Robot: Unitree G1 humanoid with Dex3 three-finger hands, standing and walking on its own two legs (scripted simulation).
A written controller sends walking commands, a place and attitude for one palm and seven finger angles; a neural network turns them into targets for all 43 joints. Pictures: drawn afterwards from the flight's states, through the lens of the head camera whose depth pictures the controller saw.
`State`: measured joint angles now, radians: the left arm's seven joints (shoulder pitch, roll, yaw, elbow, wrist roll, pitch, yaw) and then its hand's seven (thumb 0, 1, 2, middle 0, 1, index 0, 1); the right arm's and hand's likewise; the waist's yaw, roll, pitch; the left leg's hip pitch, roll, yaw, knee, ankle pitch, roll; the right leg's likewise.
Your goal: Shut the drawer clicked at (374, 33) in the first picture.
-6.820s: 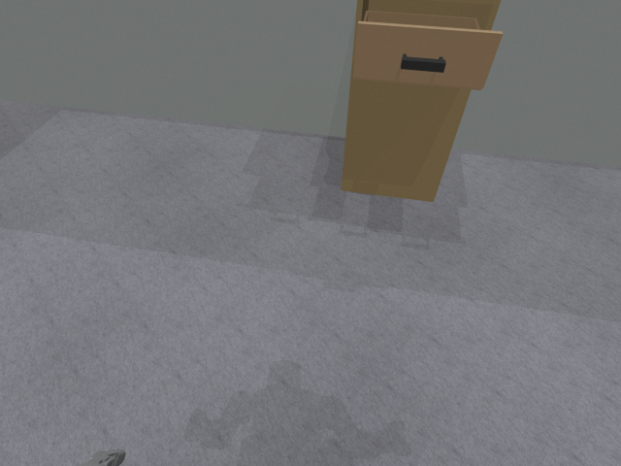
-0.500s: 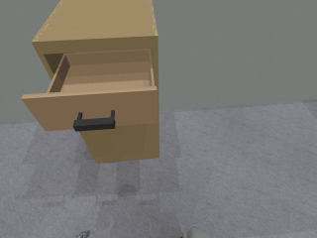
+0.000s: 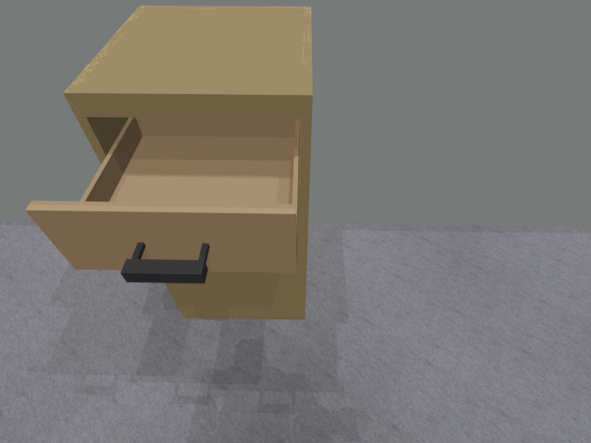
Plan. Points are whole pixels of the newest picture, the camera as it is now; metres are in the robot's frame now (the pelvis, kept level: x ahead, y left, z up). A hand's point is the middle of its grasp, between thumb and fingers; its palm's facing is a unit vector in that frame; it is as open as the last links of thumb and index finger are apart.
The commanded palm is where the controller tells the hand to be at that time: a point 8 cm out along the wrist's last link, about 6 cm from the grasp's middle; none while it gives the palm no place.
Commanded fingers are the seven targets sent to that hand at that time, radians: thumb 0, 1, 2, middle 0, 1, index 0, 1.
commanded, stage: come to a stop and stand still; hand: left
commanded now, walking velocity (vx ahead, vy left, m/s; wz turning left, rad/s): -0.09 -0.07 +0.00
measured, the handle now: (169, 259) +0.37 +0.25 +0.00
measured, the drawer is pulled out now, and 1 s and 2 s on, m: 0.24 0.24 0.24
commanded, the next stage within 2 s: look again from close up in 0.70 s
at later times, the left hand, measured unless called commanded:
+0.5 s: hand out of the picture -0.04 +0.16 -0.17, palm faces +0.03 -0.97 -0.23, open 7.4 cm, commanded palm none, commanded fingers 0.00 0.90 0.90 -0.20 -0.30 -0.20 -0.30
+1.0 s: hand out of the picture -0.02 +0.17 -0.18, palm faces +0.01 -0.98 -0.19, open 7.4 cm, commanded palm none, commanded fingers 0.00 0.90 0.90 -0.20 -0.30 -0.20 -0.30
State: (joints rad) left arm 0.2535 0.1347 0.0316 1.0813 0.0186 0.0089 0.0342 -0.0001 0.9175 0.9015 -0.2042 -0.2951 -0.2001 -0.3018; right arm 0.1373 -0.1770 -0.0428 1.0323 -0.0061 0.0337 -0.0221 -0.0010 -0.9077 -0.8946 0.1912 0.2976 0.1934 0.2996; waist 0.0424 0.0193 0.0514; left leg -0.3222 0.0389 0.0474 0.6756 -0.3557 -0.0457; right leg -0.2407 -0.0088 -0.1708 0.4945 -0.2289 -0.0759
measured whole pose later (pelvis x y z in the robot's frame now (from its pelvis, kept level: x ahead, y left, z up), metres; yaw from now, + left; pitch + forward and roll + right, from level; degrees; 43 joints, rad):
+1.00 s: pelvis -0.03 +0.00 -0.01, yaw +0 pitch -1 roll -1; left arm 0.30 0.13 0.00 1.08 0.01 -0.01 0.05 0.01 0.91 0.90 -0.20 -0.30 -0.20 -0.30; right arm 0.36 -0.11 0.00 1.09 -0.02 -0.02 -0.01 0.00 -0.91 -0.89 0.19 0.30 0.20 0.30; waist -0.03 0.03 0.03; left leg -0.31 0.03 0.04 0.60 -0.28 0.01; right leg -0.19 -0.02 -0.04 0.55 -0.35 0.01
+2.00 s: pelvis -0.07 -0.05 -0.08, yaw +3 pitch +9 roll -2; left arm 0.42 0.26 0.28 0.02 -0.33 -0.44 -0.34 0.02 0.90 0.90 -0.61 -0.74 -0.61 -0.75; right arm 0.20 -0.24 -0.01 0.59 0.04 -0.25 -0.09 0.01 -0.90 -0.89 0.20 0.30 0.20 0.30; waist 0.05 0.03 -0.12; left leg -0.84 0.07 -0.08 1.10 -0.43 -0.04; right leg -0.70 0.02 -0.15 1.09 -0.57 -0.07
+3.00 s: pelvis -0.05 +0.00 -0.02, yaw +2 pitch +1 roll -1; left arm 0.40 0.24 0.16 -0.34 -0.26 -0.01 -0.15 0.02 0.90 0.90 -1.40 -1.59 -1.39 -1.60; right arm 0.27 -0.22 0.07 0.57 0.04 -0.22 -0.06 0.01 -0.90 -0.89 0.20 0.30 0.20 0.30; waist 0.03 0.05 -0.08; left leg -0.45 0.02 0.00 0.74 -0.32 0.01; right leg -0.32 -0.02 -0.07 0.71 -0.41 0.01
